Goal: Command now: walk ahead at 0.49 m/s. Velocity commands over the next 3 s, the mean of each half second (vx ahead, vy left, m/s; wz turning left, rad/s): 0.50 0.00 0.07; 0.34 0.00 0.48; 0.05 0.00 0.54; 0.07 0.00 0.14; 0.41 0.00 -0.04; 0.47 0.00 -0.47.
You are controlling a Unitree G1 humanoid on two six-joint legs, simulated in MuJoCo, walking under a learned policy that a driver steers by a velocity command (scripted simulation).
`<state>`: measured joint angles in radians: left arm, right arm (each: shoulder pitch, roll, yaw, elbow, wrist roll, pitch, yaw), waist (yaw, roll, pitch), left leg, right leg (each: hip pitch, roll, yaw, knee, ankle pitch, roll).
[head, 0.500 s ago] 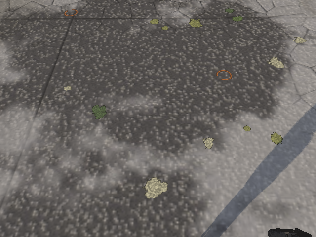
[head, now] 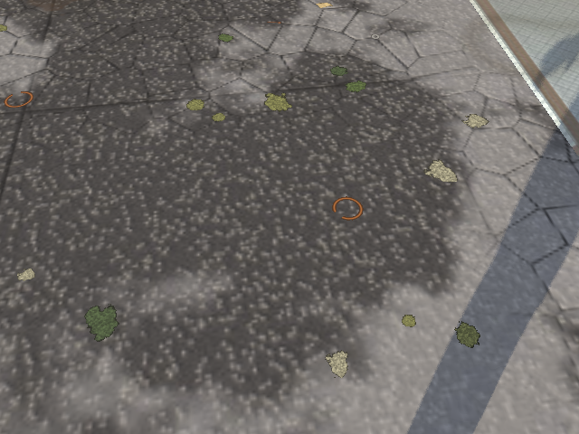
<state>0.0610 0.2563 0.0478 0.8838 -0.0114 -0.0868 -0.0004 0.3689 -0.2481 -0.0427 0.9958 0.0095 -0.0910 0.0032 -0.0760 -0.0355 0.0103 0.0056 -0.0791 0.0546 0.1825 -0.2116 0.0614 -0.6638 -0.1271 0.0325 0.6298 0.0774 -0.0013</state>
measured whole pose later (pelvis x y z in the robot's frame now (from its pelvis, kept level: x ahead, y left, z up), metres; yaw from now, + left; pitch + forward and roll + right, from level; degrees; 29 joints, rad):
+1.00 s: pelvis +0.52 +0.03 +0.00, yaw +20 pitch +3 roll -1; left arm 0.07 0.30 0.06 0.77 0.01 -0.05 0.05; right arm 0.21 -0.29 -0.08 0.77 0.01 -0.02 -0.01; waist -0.03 -0.03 0.06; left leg -0.31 -0.11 -0.09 0.41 -0.14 0.09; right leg -0.66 -0.06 0.10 0.91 -0.25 0.08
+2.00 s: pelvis +0.61 +0.05 -0.01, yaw +39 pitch +0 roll +0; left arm 0.27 0.27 0.05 0.85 -0.01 -0.03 0.01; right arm 0.19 -0.24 -0.04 0.77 0.01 -0.01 -0.01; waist 0.01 0.02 -0.02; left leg -0.29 -0.03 -0.01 0.66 -0.41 0.04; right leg -0.19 -0.02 -0.02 0.54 -0.36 -0.01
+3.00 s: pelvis +0.96 +0.34 -0.01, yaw +20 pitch +1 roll -1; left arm 0.22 0.29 0.08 0.69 -0.01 -0.05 -0.03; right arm 0.22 -0.29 -0.04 0.77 0.01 -0.11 0.00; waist 0.00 0.01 0.07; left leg -0.43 0.04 -0.05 1.24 -0.40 0.00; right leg -0.34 0.12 -0.01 0.47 -0.15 -0.11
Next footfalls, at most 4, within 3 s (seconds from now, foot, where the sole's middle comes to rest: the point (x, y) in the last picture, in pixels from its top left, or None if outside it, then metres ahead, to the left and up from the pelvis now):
0.14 right None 0.27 -0.15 -0.78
0.70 left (238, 406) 0.57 0.11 -0.78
1.20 right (296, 332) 0.75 -0.04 -0.78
1.60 left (219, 411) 0.56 0.15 -0.78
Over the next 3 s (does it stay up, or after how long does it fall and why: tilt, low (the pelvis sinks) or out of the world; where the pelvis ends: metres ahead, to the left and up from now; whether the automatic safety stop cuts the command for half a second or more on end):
stays up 0.96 0.34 -0.01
